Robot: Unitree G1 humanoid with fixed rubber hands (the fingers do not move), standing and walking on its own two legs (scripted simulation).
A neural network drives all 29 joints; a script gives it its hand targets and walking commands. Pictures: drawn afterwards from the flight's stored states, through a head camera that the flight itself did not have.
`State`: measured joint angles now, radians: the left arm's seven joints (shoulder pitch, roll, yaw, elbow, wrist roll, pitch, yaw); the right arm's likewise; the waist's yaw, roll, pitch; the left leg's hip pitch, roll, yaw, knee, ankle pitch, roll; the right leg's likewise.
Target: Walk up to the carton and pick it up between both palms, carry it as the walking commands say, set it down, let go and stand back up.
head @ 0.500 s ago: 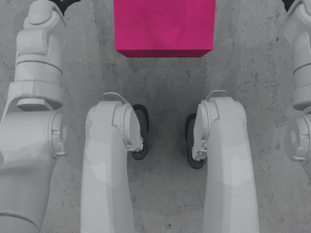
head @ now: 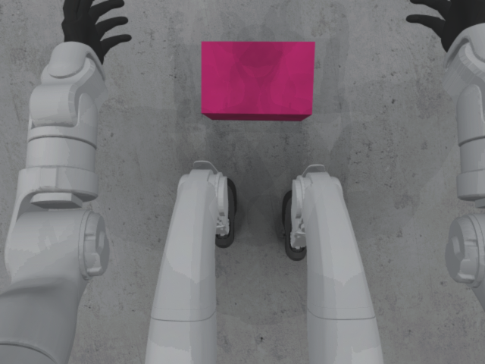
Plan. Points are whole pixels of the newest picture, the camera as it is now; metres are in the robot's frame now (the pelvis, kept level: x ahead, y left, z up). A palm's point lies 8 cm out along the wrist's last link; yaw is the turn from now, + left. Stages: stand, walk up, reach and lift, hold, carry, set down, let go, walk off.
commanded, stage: set down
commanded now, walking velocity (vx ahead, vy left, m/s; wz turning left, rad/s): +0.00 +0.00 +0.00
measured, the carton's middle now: (256, 85) +0.52 +0.01 -0.47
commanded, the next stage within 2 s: let go in 0.38 s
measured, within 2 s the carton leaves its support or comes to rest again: neither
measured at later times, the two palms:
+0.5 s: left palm (40, 43) +0.47 +0.23 -0.01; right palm out of the picture +0.46 -0.24 -0.01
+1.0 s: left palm out of the picture +0.30 +0.24 +0.11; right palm out of the picture +0.30 -0.23 +0.10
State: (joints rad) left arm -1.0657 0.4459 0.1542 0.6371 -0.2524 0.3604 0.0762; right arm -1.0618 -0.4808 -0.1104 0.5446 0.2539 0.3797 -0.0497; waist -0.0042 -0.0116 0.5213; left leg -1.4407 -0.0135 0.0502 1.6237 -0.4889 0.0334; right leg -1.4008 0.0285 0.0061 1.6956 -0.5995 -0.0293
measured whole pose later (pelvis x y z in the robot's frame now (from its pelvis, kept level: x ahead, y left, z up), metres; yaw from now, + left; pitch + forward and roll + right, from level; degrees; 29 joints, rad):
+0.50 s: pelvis +0.01 +0.00 +0.08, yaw +0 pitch +17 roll +1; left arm -0.87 0.40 0.15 0.59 -0.21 0.33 0.02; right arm -0.87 -0.42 -0.11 0.57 0.21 0.35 0.01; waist -0.01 -0.01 0.42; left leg -1.20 -0.02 0.04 1.27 -0.38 0.03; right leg -1.17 0.03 0.01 1.34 -0.47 -0.02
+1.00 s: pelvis +0.06 +0.00 +0.16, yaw -1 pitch +2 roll +1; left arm -0.04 0.24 0.13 0.42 -0.10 0.20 -0.05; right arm -0.05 -0.18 -0.11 0.41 0.02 0.21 0.02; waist 0.00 0.00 0.19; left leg -0.60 -0.02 0.04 0.92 -0.36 0.02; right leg -0.56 0.03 0.03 0.97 -0.44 -0.02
